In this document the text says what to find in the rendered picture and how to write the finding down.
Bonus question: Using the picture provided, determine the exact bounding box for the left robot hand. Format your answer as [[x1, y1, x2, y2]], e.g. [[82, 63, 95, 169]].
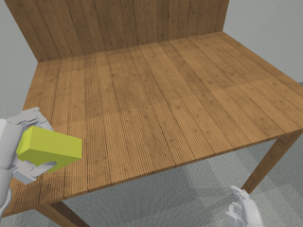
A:
[[0, 107, 57, 184]]

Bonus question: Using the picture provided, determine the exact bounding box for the sponge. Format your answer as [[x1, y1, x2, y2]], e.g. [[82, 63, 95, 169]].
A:
[[16, 126, 82, 173]]

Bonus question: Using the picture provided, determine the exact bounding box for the robot left forearm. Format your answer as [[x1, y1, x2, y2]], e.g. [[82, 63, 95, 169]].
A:
[[0, 168, 13, 225]]

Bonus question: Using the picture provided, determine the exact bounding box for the right robot hand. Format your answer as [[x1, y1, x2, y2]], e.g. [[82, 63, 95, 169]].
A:
[[225, 185, 263, 227]]

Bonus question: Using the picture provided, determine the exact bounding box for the table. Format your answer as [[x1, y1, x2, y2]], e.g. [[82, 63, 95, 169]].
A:
[[2, 0, 303, 227]]

